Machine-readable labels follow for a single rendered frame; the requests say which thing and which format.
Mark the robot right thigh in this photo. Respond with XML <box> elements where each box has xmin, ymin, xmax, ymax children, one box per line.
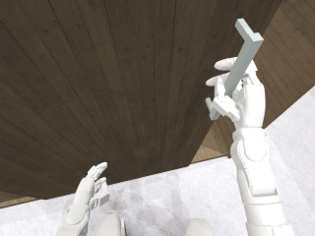
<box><xmin>184</xmin><ymin>217</ymin><xmax>215</xmax><ymax>236</ymax></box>

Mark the wardrobe door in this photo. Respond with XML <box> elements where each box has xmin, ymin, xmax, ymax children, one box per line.
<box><xmin>0</xmin><ymin>191</ymin><xmax>26</xmax><ymax>203</ymax></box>
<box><xmin>0</xmin><ymin>0</ymin><xmax>283</xmax><ymax>201</ymax></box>

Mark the robot right hand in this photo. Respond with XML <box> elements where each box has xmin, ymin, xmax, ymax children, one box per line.
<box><xmin>206</xmin><ymin>57</ymin><xmax>266</xmax><ymax>130</ymax></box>

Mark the robot left hand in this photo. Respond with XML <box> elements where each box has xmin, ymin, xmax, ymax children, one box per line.
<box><xmin>73</xmin><ymin>162</ymin><xmax>110</xmax><ymax>210</ymax></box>

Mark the robot left shin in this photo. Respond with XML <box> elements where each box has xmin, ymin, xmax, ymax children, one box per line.
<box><xmin>107</xmin><ymin>210</ymin><xmax>118</xmax><ymax>214</ymax></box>

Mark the left robot forearm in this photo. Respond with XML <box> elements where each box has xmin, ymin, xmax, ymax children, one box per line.
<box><xmin>55</xmin><ymin>203</ymin><xmax>91</xmax><ymax>236</ymax></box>

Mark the handle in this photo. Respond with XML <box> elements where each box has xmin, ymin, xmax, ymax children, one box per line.
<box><xmin>205</xmin><ymin>18</ymin><xmax>264</xmax><ymax>121</ymax></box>

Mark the right robot forearm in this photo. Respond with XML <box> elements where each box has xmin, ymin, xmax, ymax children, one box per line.
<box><xmin>230</xmin><ymin>127</ymin><xmax>296</xmax><ymax>236</ymax></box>

